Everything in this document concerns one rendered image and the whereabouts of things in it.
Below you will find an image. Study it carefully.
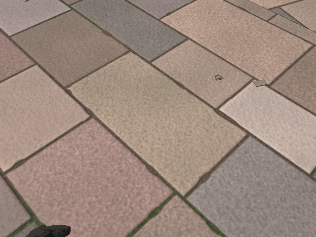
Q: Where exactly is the left robot hand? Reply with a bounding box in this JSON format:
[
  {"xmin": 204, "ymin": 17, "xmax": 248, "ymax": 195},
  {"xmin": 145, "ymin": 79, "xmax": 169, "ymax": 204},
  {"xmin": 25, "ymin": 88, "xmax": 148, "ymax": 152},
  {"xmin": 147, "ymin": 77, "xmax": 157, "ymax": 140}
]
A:
[{"xmin": 25, "ymin": 224, "xmax": 71, "ymax": 237}]

